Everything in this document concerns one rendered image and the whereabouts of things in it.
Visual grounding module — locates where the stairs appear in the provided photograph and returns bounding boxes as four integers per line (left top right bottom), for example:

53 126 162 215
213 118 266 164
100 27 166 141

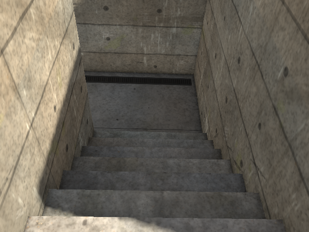
24 130 286 232

